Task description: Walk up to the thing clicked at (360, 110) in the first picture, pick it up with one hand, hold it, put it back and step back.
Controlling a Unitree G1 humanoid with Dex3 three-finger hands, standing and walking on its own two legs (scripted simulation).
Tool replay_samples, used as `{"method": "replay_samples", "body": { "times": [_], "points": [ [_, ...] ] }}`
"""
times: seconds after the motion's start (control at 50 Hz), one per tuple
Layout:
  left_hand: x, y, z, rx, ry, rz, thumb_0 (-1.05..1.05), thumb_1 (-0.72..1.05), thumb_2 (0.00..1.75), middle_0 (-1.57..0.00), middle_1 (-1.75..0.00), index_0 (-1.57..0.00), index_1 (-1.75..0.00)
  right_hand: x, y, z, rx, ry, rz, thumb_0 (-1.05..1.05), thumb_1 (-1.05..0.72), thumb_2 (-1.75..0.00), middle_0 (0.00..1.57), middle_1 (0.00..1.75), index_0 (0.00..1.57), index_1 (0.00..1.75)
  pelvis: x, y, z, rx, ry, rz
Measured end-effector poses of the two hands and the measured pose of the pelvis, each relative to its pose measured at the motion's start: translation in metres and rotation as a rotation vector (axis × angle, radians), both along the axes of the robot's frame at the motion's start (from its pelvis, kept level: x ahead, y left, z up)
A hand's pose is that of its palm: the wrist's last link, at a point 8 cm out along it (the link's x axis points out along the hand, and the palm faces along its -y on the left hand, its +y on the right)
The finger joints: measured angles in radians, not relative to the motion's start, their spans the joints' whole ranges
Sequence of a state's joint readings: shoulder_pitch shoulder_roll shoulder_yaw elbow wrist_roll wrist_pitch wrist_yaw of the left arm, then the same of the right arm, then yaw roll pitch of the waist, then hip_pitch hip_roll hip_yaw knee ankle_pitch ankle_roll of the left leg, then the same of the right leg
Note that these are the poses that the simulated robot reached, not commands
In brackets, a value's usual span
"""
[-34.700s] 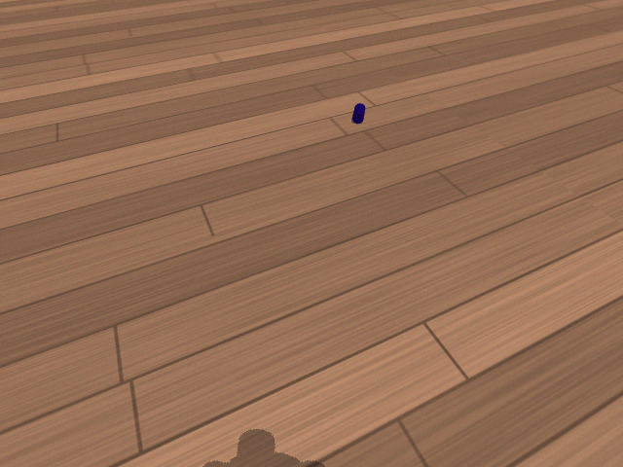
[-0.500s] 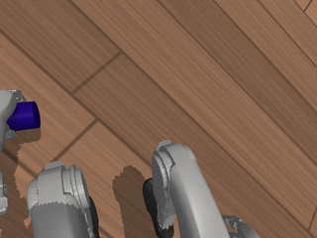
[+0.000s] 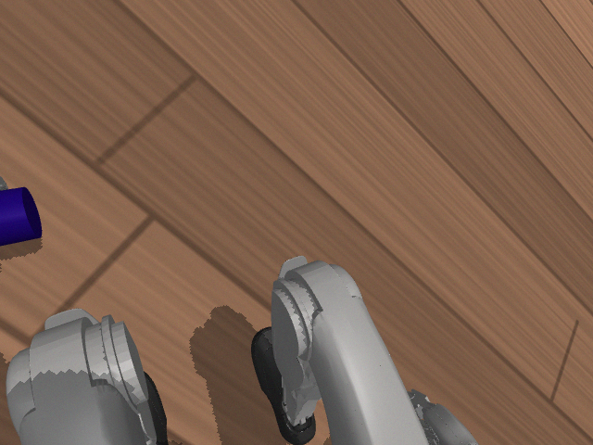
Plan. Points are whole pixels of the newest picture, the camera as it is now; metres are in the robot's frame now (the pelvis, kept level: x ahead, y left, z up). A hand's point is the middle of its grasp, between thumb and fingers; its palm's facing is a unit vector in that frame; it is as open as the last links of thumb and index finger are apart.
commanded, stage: rest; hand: left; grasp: from above
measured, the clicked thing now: out of the picture +0.43 +0.33 -0.26
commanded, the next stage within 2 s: open in 0.62 s
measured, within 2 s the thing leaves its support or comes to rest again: rests again in 1.12 s
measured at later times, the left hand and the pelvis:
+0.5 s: hand out of the picture +0.42 +0.33 -0.25, palm faces -0.47 -0.14 -0.87, open 9.9 cm; pelvis +0.00 +0.00 -0.01, yaw -1 degrees
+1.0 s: hand out of the picture +0.43 +0.33 -0.24, palm faces -0.44 -0.12 -0.89, open 10.6 cm; pelvis -0.01 +0.00 -0.01, yaw -3 degrees
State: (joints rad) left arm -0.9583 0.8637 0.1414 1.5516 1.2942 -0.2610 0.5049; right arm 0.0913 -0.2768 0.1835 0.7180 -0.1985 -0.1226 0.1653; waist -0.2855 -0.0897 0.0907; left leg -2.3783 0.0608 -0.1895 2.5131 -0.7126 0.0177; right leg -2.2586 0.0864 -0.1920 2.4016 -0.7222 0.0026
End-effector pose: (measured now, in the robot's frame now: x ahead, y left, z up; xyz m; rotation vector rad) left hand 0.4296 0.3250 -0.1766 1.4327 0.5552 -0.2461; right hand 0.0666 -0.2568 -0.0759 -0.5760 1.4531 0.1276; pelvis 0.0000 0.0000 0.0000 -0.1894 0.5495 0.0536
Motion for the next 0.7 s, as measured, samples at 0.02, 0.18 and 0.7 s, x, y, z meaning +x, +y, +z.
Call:
{"method": "replay_samples", "body": {
  "times": [0.02, 0.18, 0.7],
  "points": [
    [0.0, 0.0, -0.001, -0.003, -0.005, -0.001, -0.01, 0.03, 0.43, -0.73, -0.47, -0.75, -0.46, 0.0, 0.0, 0.001, -0.002, 0.002, 0.002, 0.0, -0.9, -0.89, 0.2, 0.3, 0.21, 0.3, 0.0, 0.0, 0.0, -0.002, -0.002, -0.001],
    [0.0, 0.0, -0.007, 0.0, -0.026, -0.009, -0.01, 0.03, 0.44, -0.72, -0.48, -0.74, -0.47, 0.001, 0.0, 0.006, -0.009, 0.0, 0.026, 0.0, -0.9, -0.89, 0.2, 0.3, 0.21, 0.3, 0.001, 0.002, -0.003, -0.014, -0.013, -0.005],
    [0.0, 0.007, -0.014, 0.01, -0.012, 0.014, -0.01, 0.03, 0.43, -0.72, -0.5, -0.74, -0.49, 0.0, 0.005, 0.013, 0.024, -0.025, 0.104, 0.0, -0.9, -0.9, 0.2, 0.3, 0.21, 0.3, -0.004, 0.002, -0.006, -0.029, -0.057, -0.017]
  ]
}}
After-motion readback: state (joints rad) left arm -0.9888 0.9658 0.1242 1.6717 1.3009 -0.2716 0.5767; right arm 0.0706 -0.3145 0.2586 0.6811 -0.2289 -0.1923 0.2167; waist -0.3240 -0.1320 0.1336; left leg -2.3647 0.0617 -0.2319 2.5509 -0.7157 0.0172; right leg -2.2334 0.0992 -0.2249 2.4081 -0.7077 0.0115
